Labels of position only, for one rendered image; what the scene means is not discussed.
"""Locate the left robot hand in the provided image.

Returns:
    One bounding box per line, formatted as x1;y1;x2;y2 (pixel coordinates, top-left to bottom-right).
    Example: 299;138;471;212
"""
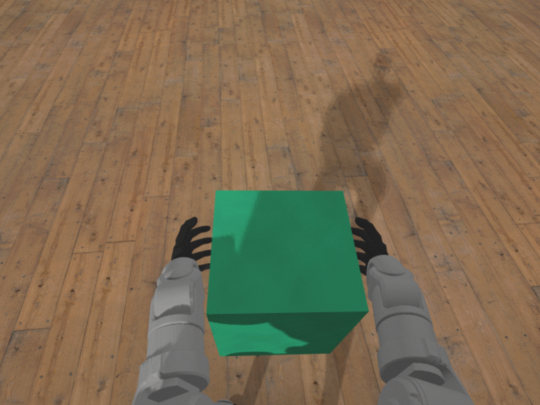
171;217;212;272

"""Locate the carton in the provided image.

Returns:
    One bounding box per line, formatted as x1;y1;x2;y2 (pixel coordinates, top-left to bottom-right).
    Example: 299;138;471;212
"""
206;191;369;356

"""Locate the robot right forearm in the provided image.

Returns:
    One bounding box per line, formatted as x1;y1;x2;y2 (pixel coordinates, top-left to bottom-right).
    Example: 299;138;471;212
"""
366;255;472;400

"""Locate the right robot hand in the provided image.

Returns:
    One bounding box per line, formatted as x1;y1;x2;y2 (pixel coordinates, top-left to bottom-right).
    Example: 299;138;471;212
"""
351;217;389;276

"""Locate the robot right upper arm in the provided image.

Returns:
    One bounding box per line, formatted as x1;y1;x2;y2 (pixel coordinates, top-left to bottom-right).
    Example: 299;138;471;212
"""
377;375;475;405

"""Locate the robot left forearm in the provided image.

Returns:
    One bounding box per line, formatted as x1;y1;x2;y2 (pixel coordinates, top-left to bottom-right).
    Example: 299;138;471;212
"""
132;257;210;405

